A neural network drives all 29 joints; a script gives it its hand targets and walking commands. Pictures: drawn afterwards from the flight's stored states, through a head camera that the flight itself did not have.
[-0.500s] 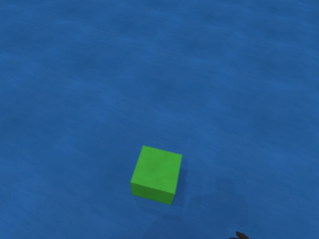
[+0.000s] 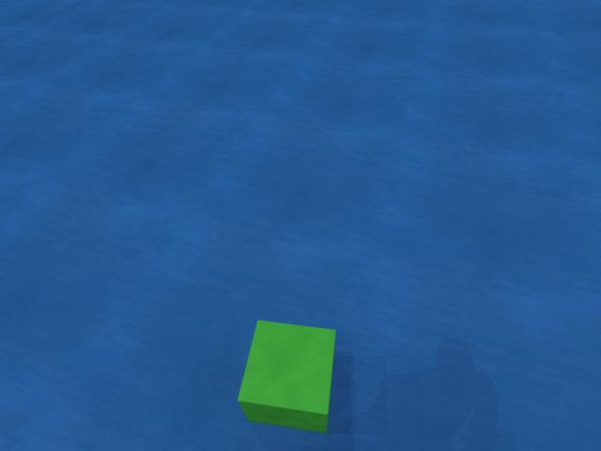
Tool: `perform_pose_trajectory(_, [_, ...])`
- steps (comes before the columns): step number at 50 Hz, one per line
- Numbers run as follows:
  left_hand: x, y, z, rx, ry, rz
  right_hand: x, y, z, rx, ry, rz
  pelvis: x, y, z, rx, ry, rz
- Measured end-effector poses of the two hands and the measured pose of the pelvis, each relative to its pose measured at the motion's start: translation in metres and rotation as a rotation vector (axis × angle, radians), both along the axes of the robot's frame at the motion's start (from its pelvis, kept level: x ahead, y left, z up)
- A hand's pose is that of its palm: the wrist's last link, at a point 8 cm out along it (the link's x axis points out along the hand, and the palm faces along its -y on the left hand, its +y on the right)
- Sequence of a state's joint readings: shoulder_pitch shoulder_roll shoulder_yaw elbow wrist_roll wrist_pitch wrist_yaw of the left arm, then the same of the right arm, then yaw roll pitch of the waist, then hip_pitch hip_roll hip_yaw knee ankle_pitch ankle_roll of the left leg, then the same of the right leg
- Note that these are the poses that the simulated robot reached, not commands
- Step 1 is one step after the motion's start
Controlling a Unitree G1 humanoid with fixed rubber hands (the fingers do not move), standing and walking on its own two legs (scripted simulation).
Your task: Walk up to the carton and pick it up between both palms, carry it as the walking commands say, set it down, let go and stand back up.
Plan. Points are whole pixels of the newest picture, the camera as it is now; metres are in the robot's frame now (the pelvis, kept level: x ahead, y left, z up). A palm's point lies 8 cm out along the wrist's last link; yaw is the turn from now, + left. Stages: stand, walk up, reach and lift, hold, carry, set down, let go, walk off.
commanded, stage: walk up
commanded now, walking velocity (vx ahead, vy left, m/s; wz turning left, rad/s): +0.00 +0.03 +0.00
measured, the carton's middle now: (291, 375) +0.47 +0.04 -0.68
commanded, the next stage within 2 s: none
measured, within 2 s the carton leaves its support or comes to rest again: neither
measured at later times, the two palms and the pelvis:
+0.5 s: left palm out of the picture +0.00 +0.33 -0.15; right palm out of the picture +0.07 -0.15 -0.11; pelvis -0.01 +0.08 +0.01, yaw +1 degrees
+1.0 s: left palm out of the picture +0.10 +0.36 -0.13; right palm out of the picture -0.04 -0.14 -0.12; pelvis +0.03 +0.10 +0.00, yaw -5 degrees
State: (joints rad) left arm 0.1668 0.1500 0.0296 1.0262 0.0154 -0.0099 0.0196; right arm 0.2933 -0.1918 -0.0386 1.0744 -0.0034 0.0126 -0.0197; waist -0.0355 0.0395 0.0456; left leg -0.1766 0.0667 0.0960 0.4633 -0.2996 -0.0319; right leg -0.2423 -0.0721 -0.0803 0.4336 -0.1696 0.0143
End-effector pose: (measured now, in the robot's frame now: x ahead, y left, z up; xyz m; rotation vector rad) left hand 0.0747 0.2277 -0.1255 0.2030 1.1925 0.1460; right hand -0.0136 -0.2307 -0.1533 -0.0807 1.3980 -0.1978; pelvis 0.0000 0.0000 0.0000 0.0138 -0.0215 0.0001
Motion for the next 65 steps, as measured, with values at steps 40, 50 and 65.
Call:
perform_pose_trajectory(40, [-0.073,0.098,-0.009,-0.017,0.133,0.067,0.035,0.085,0.014,-0.035,-0.112,0.078,-0.006,0.090,0.003,-0.005,0.031,-0.025])
perform_pose_trajectory(50, [0.030,0.128,-0.008,-0.006,0.052,-0.084,-0.025,0.090,0.029,-0.114,0.013,-0.058,0.026,0.103,0.004,-0.036,0.028,-0.086])
perform_pose_trajectory(65, [0.150,0.036,-0.012,-0.026,-0.065,-0.182,-0.006,0.073,-0.001,-0.015,0.141,-0.162,0.075,0.057,-0.011,-0.030,0.015,-0.115])
